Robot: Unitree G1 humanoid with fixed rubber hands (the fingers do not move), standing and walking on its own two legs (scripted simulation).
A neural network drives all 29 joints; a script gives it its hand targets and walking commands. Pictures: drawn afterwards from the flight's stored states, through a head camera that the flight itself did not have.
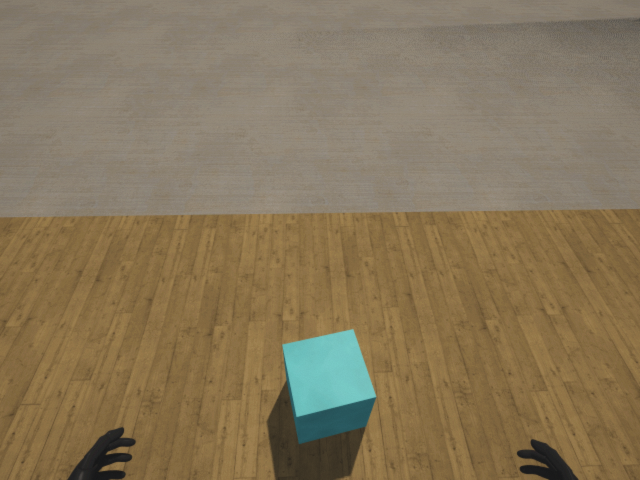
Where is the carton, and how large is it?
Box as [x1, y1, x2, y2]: [282, 329, 375, 443]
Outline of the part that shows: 352,329 282,345 286,379 299,443 365,426 375,399 375,394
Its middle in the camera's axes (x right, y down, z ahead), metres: +0.02 +0.43 +1.13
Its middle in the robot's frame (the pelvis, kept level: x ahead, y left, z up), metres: +0.48 -0.01 -0.65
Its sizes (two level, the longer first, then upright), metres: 0.210 0.200 0.250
